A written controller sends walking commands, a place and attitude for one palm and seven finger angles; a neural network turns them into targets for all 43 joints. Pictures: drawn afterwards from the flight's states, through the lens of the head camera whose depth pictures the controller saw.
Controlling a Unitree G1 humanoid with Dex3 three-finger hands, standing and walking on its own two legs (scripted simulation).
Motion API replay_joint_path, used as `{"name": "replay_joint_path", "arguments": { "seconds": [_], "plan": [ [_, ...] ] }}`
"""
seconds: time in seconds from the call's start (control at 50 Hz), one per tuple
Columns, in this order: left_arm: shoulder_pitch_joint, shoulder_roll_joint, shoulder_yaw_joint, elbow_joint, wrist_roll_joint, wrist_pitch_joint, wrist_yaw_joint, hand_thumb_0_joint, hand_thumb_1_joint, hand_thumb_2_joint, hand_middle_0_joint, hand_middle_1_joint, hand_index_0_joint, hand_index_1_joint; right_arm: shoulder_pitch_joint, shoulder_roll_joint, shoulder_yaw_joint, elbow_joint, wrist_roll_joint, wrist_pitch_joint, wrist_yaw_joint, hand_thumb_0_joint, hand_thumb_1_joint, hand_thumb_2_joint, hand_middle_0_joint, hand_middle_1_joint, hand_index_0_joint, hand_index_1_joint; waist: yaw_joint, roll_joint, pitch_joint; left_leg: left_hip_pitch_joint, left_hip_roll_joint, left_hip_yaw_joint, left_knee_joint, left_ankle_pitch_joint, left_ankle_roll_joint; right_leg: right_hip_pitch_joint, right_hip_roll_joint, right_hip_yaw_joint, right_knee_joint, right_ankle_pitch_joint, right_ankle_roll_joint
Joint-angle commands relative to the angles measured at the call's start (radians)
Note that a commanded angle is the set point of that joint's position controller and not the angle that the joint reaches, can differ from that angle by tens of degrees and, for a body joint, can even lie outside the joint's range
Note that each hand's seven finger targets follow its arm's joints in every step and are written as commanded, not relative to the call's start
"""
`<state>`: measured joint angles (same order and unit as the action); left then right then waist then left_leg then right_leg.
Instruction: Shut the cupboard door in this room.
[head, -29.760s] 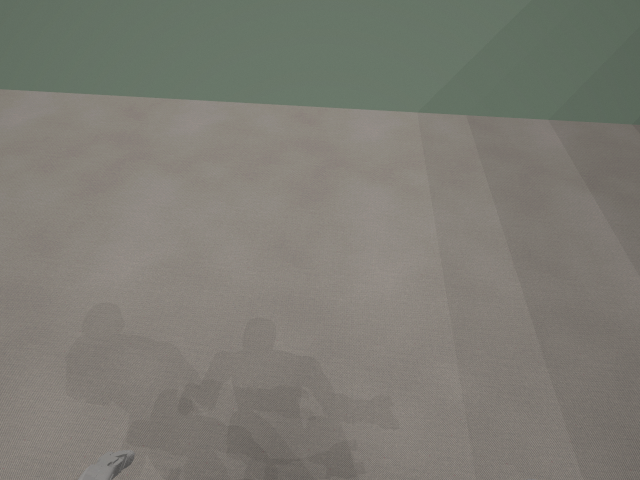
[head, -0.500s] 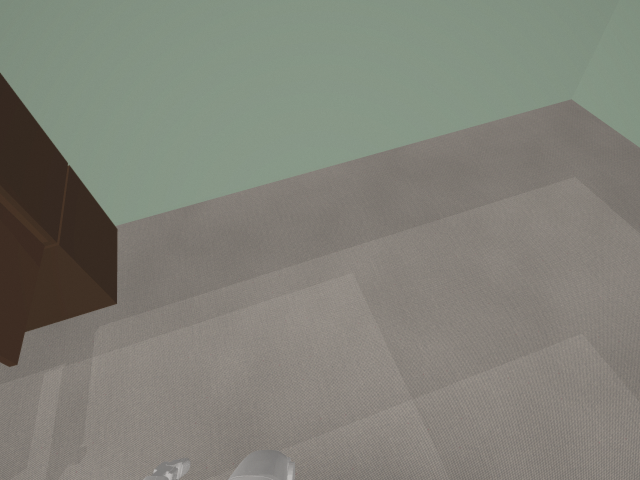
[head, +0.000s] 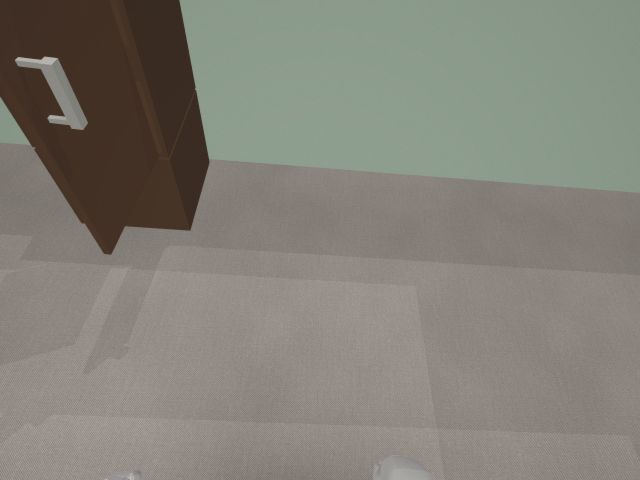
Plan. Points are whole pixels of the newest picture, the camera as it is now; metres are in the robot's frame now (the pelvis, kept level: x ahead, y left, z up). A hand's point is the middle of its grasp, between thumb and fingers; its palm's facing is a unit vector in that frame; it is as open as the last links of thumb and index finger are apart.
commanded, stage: turn to face it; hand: left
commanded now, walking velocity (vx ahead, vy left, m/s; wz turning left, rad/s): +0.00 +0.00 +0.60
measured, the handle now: (53, 94) +0.65 +0.52 +0.05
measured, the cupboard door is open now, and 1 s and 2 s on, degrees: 87 87 87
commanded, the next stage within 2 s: take the last steps up to it in 0.60 s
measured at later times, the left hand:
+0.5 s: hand out of the picture +0.03 +0.14 -0.14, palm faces +0.26 -0.92 -0.29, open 7.4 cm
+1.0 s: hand out of the picture -0.12 +0.17 -0.18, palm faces +0.47 -0.86 -0.20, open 7.4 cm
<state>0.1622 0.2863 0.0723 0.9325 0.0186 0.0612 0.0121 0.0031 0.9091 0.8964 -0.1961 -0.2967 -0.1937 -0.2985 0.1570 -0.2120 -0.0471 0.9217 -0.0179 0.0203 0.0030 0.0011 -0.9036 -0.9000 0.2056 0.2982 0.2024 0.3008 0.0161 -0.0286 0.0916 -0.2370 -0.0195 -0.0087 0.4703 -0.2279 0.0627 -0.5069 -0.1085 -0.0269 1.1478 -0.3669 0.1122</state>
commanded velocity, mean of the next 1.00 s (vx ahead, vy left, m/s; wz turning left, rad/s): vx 0.10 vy -0.01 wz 0.30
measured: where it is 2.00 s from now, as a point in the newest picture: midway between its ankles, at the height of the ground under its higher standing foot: (278, 460)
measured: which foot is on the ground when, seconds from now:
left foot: down 0.00-0.34, up 0.36-0.76, down 0.78-1.00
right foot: up 0.00-0.32, down 0.34-0.78, up 0.80-1.00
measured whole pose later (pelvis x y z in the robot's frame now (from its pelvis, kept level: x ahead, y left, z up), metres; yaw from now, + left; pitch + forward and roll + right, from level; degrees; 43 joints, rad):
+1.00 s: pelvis -0.03 -0.01 +0.00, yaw +26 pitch -1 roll -2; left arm 0.29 0.25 0.05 1.06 0.03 0.03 -0.01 0.00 0.91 0.90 -0.20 -0.30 -0.19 -0.30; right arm 0.24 -0.17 -0.03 1.01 -0.02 -0.04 -0.02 0.00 -0.93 -0.90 0.21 0.30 0.20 0.30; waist 0.03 -0.02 0.03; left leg -0.06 0.01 0.01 0.37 -0.29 0.03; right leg -0.48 -0.09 -0.06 1.09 -0.35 0.05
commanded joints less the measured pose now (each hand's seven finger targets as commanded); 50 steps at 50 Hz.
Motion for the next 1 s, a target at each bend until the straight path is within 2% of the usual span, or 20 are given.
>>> {"name": "replay_joint_path", "arguments": {
  "seconds": [0.0,0.16,0.24,0.28,0.3,0.32,0.34,0.36,0.38,0.44,0.54,0.64,0.68,0.72,0.74,0.78,0.8,0.82,0.88,0.98],
  "plan": [
    [-0.037,0.072,0.014,-0.084,-0.003,-0.025,0.005,0.0,0.9,0.9,-0.2,-0.3,-0.2,-0.3,0.09,-0.209,-0.059,-0.046,0.003,-0.013,-0.015,0.0,-0.9,-0.9,0.2,0.3,0.2,0.3,-0.047,0.147,-0.123,0.18,0.239,-0.28,-0.131,0.44,0.082,-0.091,0.002,0.039,-0.025,0.01,0.01],
    [-0.114,0.051,0.005,-0.134,-0.014,-0.029,0.011,0.0,0.9,0.9,-0.2,-0.3,-0.2,-0.3,0.105,-0.218,-0.074,-0.051,-0.008,0.001,-0.012,0.0,-0.9,-0.9,0.2,0.3,0.2,0.3,-0.064,0.172,-0.122,0.101,0.23,-0.436,-0.118,0.323,0.124,0.021,0.052,0.054,-0.254,-0.077,-0.013],
    [-0.039,0.04,0.004,-0.124,-0.02,-0.038,0.013,0.0,0.9,0.9,-0.2,-0.3,-0.2,-0.3,0.07,-0.215,-0.079,-0.065,-0.009,0.01,-0.009,0.0,-0.9,-0.9,0.2,0.3,0.2,0.3,-0.037,0.186,-0.158,0.0,0.185,-0.465,-0.083,0.313,0.099,0.216,0.101,0.031,-0.48,-0.039,-0.038],
    [0.03,0.058,0.011,-0.107,-0.021,-0.049,0.017,0.0,0.9,0.9,-0.2,-0.3,-0.2,-0.3,0.052,-0.196,-0.078,-0.07,0.0,0.013,-0.006,0.0,-0.9,-0.9,0.2,0.3,0.2,0.3,0.002,0.149,-0.179,-0.128,0.127,-0.436,-0.024,0.199,0.042,0.42,0.09,0.022,-0.713,0.12,-0.05],
    [0.071,0.112,0.022,-0.103,-0.011,-0.059,0.022,0.0,0.9,0.9,-0.2,-0.3,-0.2,-0.3,0.066,-0.147,-0.073,-0.074,0.008,0.012,0.0,0.0,-0.9,-0.9,0.2,0.3,0.2,0.3,0.019,-0.003,-0.206,-0.269,0.055,-0.351,0.093,0.003,-0.018,0.571,-0.051,0.145,-0.847,0.09,-0.087],
    [0.077,0.2,0.037,-0.112,0.006,-0.066,0.028,0.0,0.9,0.9,-0.2,-0.3,-0.2,-0.3,0.066,-0.097,-0.065,-0.095,0.013,0.01,0.002,0.0,-0.9,-0.9,0.2,0.3,0.2,0.3,0.031,-0.274,-0.19,-0.431,-0.089,-0.123,0.35,-0.289,-0.102,0.602,-0.33,0.44,-0.913,0.074,-0.201],
    [0.047,0.185,0.027,-0.126,-0.003,-0.057,0.031,0.0,0.9,0.9,-0.2,-0.3,-0.2,-0.3,0.031,-0.155,-0.078,-0.096,-0.001,0.016,0.0,0.0,-0.9,-0.9,0.2,0.3,0.2,0.3,0.027,-0.186,-0.136,-0.372,-0.046,-0.116,0.532,-0.346,-0.095,0.397,-0.39,0.418,-0.914,0.117,-0.266],
    [-0.028,0.136,0.019,-0.145,-0.004,-0.057,0.031,0.0,0.9,0.9,-0.2,-0.3,-0.2,-0.3,0.06,-0.147,-0.08,-0.079,-0.006,0.027,0.007,0.0,-0.9,-0.9,0.2,0.3,0.2,0.3,-0.022,-0.098,-0.101,-0.342,-0.022,-0.13,0.634,-0.269,-0.095,0.312,-0.318,0.312,-0.914,0.093,-0.264],
    [-0.071,0.113,0.016,-0.149,-0.007,-0.063,0.029,0.0,0.9,0.9,-0.2,-0.3,-0.2,-0.3,0.087,-0.133,-0.079,-0.048,-0.008,0.039,0.011,0.0,-0.9,-0.9,0.2,0.3,0.2,0.3,-0.045,-0.137,-0.079,-0.335,-0.009,-0.113,0.695,-0.229,-0.102,0.276,-0.261,0.264,-0.913,0.084,-0.234],
    [-0.078,0.067,0.001,-0.142,-0.005,-0.071,0.024,0.0,0.9,0.9,-0.2,-0.3,-0.2,-0.3,0.124,-0.118,-0.072,-0.016,-0.007,0.047,0.021,0.0,-0.9,-0.9,0.2,0.3,0.2,0.3,-0.064,-0.146,-0.04,-0.31,0.019,-0.059,0.761,-0.116,-0.123,0.256,-0.176,0.089,-0.873,0.214,-0.199],
    [0.052,0.088,0.007,-0.087,0.005,-0.072,0.023,0.0,0.9,0.9,-0.2,-0.3,-0.2,-0.3,0.037,-0.107,-0.057,-0.023,-0.003,0.046,0.019,0.0,-0.9,-0.9,0.2,0.3,0.2,0.3,-0.005,-0.152,-0.02,-0.283,0.041,-0.024,0.612,-0.152,-0.137,0.302,-0.203,0.083,-0.874,0.208,-0.225],
    [0.151,0.135,0.021,-0.035,0.015,-0.072,0.018,0.0,0.9,0.9,-0.2,-0.3,-0.2,-0.3,-0.039,-0.078,-0.033,-0.029,0.009,0.026,0.011,0.0,-0.9,-0.9,0.2,0.3,0.2,0.3,0.044,-0.182,-0.089,-0.186,0.026,0.034,0.313,-0.264,-0.128,0.427,-0.226,0.073,-0.783,0.489,-0.261],
    [0.152,0.143,0.023,-0.017,0.014,-0.072,0.018,0.0,0.9,0.9,-0.2,-0.3,-0.2,-0.3,-0.01,-0.071,-0.025,-0.013,0.015,0.014,0.005,0.0,-0.9,-0.9,0.2,0.3,0.2,0.3,0.032,-0.181,-0.129,-0.106,0.009,0.06,0.19,-0.228,-0.119,0.439,-0.221,0.056,-0.734,0.586,-0.249],
    [0.124,0.13,0.02,-0.002,0.003,-0.071,0.015,0.0,0.9,0.9,-0.2,-0.3,-0.2,-0.3,0.065,-0.072,-0.018,0.013,0.013,-0.002,0.002,0.0,-0.9,-0.9,0.2,0.3,0.2,0.3,-0.011,-0.168,-0.173,0.064,0.009,0.072,-0.032,-0.055,-0.109,0.386,-0.189,0.011,-0.671,0.467,-0.181],
    [0.12,0.1,0.012,-0.007,-0.007,-0.068,0.012,0.0,0.9,0.9,-0.2,-0.3,-0.2,-0.3,0.109,-0.108,-0.022,0.027,0.01,-0.017,0.002,0.0,-0.9,-0.9,0.2,0.3,0.2,0.3,-0.034,-0.066,-0.207,0.198,0.047,0.03,-0.137,0.037,-0.091,0.299,-0.144,-0.041,-0.588,0.327,-0.134],
    [0.081,-0.007,-0.019,-0.046,-0.002,-0.061,0.001,0.0,0.9,0.9,-0.2,-0.3,-0.2,-0.3,0.197,-0.268,-0.058,0.046,-0.004,-0.022,-0.008,0.0,-0.9,-0.9,0.2,0.3,0.2,0.3,-0.086,0.33,-0.172,0.355,0.404,-0.393,-0.202,0.173,0.086,-0.101,0.032,-0.114,-0.254,-0.262,-0.055],
    [0.031,0.014,-0.018,-0.052,0.005,-0.06,-0.001,0.0,0.9,0.9,-0.2,-0.3,-0.2,-0.3,0.209,-0.259,-0.056,0.056,-0.009,-0.018,-0.011,0.0,-0.9,-0.9,0.2,0.3,0.2,0.3,-0.101,0.235,-0.11,0.301,0.427,-0.374,-0.208,0.101,0.139,-0.127,0.013,-0.056,-0.156,-0.241,-0.076],
    [0.014,0.015,-0.016,-0.027,0.009,-0.055,0.0,0.0,0.9,0.9,-0.2,-0.3,-0.2,-0.3,0.197,-0.219,-0.044,0.065,-0.01,-0.026,-0.02,0.0,-0.9,-0.9,0.2,0.3,0.2,0.3,-0.093,0.322,-0.081,0.244,0.376,-0.358,-0.247,0.035,0.119,-0.142,0.0,-0.006,-0.11,-0.19,-0.075],
    [0.038,0.009,-0.017,0.024,0.008,-0.071,-0.028,0.0,0.9,0.9,-0.2,-0.3,-0.2,-0.3,0.146,-0.136,-0.017,0.063,-0.005,-0.048,-0.028,0.0,-0.9,-0.9,0.2,0.3,0.2,0.3,-0.049,0.205,0.02,0.197,0.28,-0.235,-0.259,0.084,0.091,-0.143,-0.001,-0.012,-0.053,-0.013,-0.076],
    [0.052,0.0,-0.02,0.045,0.007,-0.07,-0.031,0.0,0.9,0.9,-0.2,-0.3,-0.2,-0.3,0.236,-0.111,-0.021,0.096,0.005,-0.076,-0.032,0.0,-0.9,-0.9,0.2,0.3,0.2,0.3,-0.041,0.149,0.005,0.269,0.267,-0.155,-0.26,0.288,0.093,-0.192,0.002,-0.023,-0.017,0.08,-0.054]
  ]
}}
